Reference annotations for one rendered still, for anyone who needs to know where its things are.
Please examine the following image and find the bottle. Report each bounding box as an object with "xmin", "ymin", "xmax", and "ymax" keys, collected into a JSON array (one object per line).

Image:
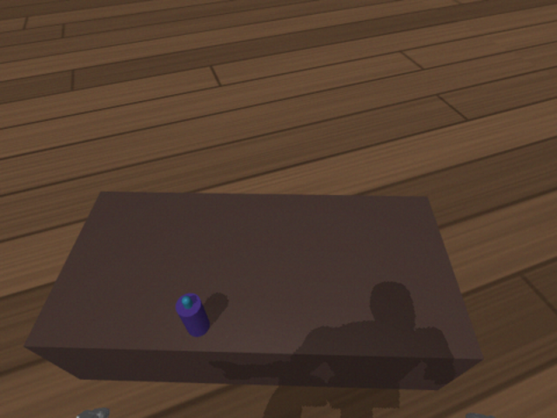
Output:
[{"xmin": 176, "ymin": 293, "xmax": 210, "ymax": 337}]

